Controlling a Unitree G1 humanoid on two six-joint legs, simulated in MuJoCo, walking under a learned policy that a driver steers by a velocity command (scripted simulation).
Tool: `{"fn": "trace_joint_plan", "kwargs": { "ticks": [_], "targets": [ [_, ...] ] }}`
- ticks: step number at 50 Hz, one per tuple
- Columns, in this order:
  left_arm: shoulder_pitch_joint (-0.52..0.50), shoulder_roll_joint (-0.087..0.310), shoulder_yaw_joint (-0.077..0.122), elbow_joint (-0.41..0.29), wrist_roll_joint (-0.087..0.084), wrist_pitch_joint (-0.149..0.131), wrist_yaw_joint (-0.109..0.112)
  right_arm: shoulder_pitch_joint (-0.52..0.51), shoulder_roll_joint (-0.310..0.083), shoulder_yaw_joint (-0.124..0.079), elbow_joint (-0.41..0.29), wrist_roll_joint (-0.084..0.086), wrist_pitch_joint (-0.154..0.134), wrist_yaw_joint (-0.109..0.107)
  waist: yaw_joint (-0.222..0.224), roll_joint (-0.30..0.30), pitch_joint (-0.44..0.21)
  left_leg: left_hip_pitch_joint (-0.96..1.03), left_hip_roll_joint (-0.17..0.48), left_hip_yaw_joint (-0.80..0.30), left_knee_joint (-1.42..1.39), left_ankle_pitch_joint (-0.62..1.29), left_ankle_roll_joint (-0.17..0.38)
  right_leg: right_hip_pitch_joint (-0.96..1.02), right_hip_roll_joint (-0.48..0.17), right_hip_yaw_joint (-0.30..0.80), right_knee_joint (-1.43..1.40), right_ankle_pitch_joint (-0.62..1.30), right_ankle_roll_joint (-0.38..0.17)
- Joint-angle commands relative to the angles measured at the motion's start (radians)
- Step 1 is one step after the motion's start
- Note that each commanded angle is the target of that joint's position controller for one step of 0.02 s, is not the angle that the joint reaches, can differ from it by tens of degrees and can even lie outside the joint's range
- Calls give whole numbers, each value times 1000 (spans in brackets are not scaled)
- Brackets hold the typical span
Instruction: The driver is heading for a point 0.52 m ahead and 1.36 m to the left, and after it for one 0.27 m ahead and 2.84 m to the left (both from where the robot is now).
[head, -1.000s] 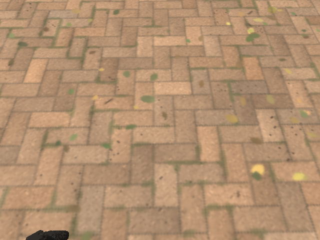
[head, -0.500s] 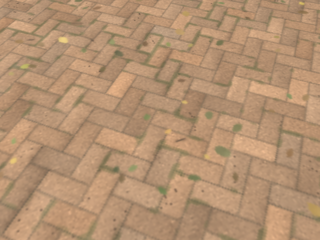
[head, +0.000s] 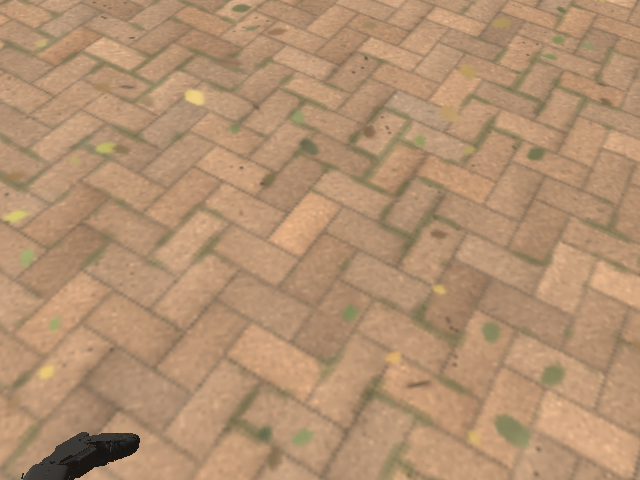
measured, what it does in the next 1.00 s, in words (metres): walks ahead, turning left: right foot, then left foot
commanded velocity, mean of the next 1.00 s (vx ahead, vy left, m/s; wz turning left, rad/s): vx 0.43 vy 0.00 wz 0.60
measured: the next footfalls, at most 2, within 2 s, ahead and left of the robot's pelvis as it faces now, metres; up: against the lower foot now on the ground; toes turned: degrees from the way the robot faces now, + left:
right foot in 0.12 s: +0.26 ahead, -0.14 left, +0.00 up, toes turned +9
left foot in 0.64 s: +0.47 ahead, +0.18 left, +0.00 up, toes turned +26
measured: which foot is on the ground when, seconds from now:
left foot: down 0.00-0.14, up 0.16-0.62, down 0.64-1.00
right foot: up 0.00-0.10, down 0.12-0.66, up 0.68-1.00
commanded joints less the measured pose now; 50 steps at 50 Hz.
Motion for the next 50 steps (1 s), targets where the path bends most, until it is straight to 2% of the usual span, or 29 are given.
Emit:
{"fn": "trace_joint_plan", "kwargs": {
  "ticks": [1, 4, 5, 6, 7, 8, 9, 10, 11, 12, 14, 16, 20, 23, 27, 29, 30, 31, 32, 33, 34, 35, 36, 37, 38, 40, 43, 46, 50],
  "targets": [
    [-109, 91, 21, -91, -9, -28, -14, 36, -164, -46, -40, 6, -2, -11, -4, 128, -23, -48, 231, -204, -45, 166, 119, 121, 54, -24, -87, 26, -13],
    [-41, 126, 37, -77, -12, -42, -18, 18, -164, -50, -44, 2, 8, -17, 43, 170, -36, 7, 255, -277, 48, 223, 97, 204, 58, -24, -120, -99, -56],
    [48, 144, 49, -52, -8, -47, -13, 1, -145, -44, -52, 1, 10, -15, 92, 170, -76, -8, 220, -264, 124, 284, 74, 330, 63, -44, -162, -91, -83],
    [174, 181, 63, -35, 8, -52, -6, -7, -96, -25, -67, -8, 7, -9, 153, 127, -193, -82, 165, -211, 325, 261, 41, 561, -32, 29, -138, -106, -137],
    [307, 261, 82, -21, 26, -47, 2, 92, -32, -5, -89, -4, 2, -10, 146, -81, -355, -365, 33, -82, 659, -36, -33, 929, -256, 362, -151, -226, -259],
    [342, 243, 81, 10, 5, -34, -9, 151, -62, 0, -102, 17, -4, -11, 125, -301, -389, -604, 32, -37, 872, -348, -59, 1018, -377, 712, -262, -492, -342],
    [286, 152, 57, -10, -8, -28, -8, 88, -156, -22, -85, 23, -1, -11, 146, -156, -241, -676, 97, -55, 953, -269, -68, 899, -342, 619, -300, -624, -303],
    [237, 116, 45, -17, -4, -18, -2, -1, -177, -29, -99, 12, 5, -10, 151, -78, -138, -672, 131, -11, 956, -188, -72, 769, -298, 455, -307, -546, -260],
    [196, 97, 36, -12, 2, -12, -1, -45, -164, -30, -111, 1, 7, -8, 132, -39, -67, -644, 161, 4, 915, -129, -75, 648, -253, 337, -332, -421, -246],
    [174, 78, 29, -5, 8, -12, 2, -59, -149, -34, -116, -3, 10, -4, 111, -50, -35, -611, 191, 4, 869, -89, -74, 577, -219, 250, -355, -331, -234],
    [166, 76, 29, 11, 7, -19, 3, -42, -103, -27, -119, 8, 21, 5, 91, -79, -25, -559, 216, 29, 826, -54, -76, 510, -189, 136, -400, -236, -234],
    [175, 101, 38, 30, 2, -27, 4, -68, -79, -20, -139, 5, 27, 7, 89, -58, -14, -587, 228, 38, 774, -13, -87, 504, -196, 63, -431, -152, -254],
    [180, 137, 47, 54, 3, -22, 6, -133, -66, -12, -161, 3, 21, 19, 103, -27, -9, -610, 231, 59, 585, 169, -98, 551, -187, -81, -445, -8, -252],
    [210, 159, 49, 73, -3, -10, 11, -235, -45, -1, -186, 1, 9, 39, 144, -15, 16, -567, 214, 118, 416, 287, -86, 572, -173, -177, -442, 31, -227],
    [264, 195, 58, 104, -21, 14, 12, -324, -48, 0, -231, 5, 9, 63, 161, -16, 46, -556, 190, 171, 295, 234, -49, 681, -212, -231, -402, 127, -206],
    [259, 224, 67, 105, -31, 27, 16, -300, -78, -15, -241, 0, 14, 68, 124, -43, 13, -474, 138, 219, 271, 132, -10, 727, -219, -269, -298, 422, -186],
    [257, 241, 72, 104, -36, 34, 21, -246, -104, -29, -233, -3, 19, 67, 85, -62, -30, -389, 99, 246, 269, 80, 14, 737, -217, -287, -197, 591, -176],
    [245, 245, 72, 100, -39, 42, 25, -122, -143, -52, -204, -2, 23, 62, 9, -54, -97, -222, 58, 262, 228, 91, 47, 701, -198, -311, -25, 669, -157],
    [246, 219, 61, 94, -33, 41, 30, 56, -201, -86, -156, 2, 31, 46, -81, -14, -184, 64, 50, 215, 180, 142, 89, 538, -163, -326, 220, 549, -120],
    [327, 90, 18, 47, 20, 27, 19, 102, -317, -107, -144, 10, 34, 27, -14, 250, -273, 445, 312, -228, 184, 127, 226, 102, -37, -314, 592, -274, -62],
    [298, 88, 1, 16, 10, -10, 5, 105, -303, -92, -184, 7, 14, 34, -15, 259, -450, 569, 456, -699, 0, -87, 365, -104, 97, -78, 797, -667, -50],
    [164, 177, 26, -11, -33, -32, -4, 72, -229, -68, -180, -8, 0, 42, -57, 151, -336, 488, 431, -576, -47, 13, 296, -192, 42, -10, 817, -584, -63],
    [131, 169, 20, -30, -39, -42, -4, 12, -205, -58, -179, -13, -9, 41, -18, 117, -212, 335, 395, -426, -38, 196, 261, -180, 8, -24, 747, -502, -71],
    [145, 162, 21, -11, -14, -40, 6, -60, -178, -50, -187, -10, -11, 39, 35, 44, -143, 185, 349, -301, -23, 400, 226, -118, -29, -28, 669, -455, -58],
    [166, 174, 28, -2, 5, -28, 12, -110, -159, -44, -199, -14, -8, 34, 72, 52, -115, 70, 318, -218, -24, 544, 209, -42, -51, -30, 612, -431, -44],
    [197, 155, 27, 6, 12, 2, 15, -147, -162, -42, -202, -24, -5, 23, 110, 66, -110, -63, 288, -155, -41, 691, 208, 49, -45, -46, 554, -405, -13],
    [170, 108, 11, -2, 17, 25, 24, -133, -193, -52, -176, -20, 5, 1, 111, 83, -117, -147, 239, -77, -25, 778, 191, 84, 1, -69, 390, -307, 27],
    [85, 89, 0, -19, 13, 31, 17, -117, -190, -52, -157, -6, 33, -19, 78, 122, -145, -166, 188, -56, 14, 670, 134, 152, 51, -69, 191, -129, 32],
    [14, 114, 8, -44, 3, 34, 5, -91, -185, -51, -139, -5, 55, -27, 53, 146, -146, -110, 209, -170, 81, 502, 101, 188, 87, -27, 31, -115, 18]
  ]
}}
